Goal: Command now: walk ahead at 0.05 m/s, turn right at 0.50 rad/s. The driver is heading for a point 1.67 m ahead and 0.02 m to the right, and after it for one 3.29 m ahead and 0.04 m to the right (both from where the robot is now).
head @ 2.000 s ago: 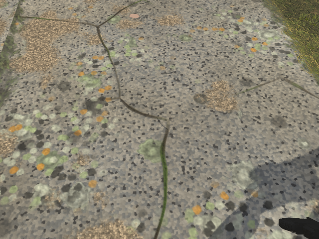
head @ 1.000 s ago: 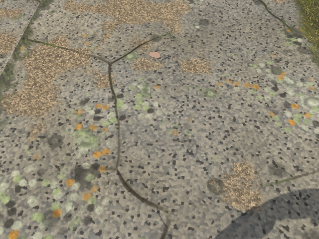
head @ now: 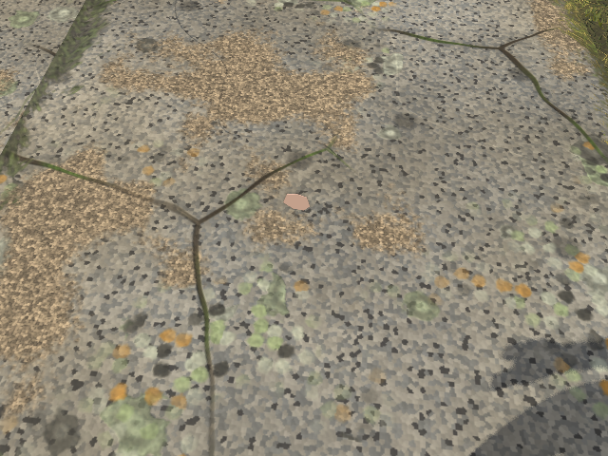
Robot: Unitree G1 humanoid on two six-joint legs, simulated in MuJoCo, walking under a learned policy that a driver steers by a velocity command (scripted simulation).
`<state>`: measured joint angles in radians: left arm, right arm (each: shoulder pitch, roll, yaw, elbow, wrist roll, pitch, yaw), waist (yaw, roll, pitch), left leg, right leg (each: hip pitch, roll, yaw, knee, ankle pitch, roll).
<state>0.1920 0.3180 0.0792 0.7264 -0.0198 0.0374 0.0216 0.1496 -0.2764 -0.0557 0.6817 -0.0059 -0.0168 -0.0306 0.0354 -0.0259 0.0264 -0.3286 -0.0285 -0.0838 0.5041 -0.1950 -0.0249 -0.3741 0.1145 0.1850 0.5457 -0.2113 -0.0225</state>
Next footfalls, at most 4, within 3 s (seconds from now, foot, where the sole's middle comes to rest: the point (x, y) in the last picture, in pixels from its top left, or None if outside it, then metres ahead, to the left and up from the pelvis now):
0.38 right None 0.02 -0.14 -0.77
0.82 left None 0.02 0.09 -0.77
1.32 right None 0.06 -0.14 -0.77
1.58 left None -0.02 0.12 -0.77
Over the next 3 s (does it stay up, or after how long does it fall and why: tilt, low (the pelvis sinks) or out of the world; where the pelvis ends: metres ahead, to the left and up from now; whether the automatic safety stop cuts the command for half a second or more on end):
stays up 0.43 -0.10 0.00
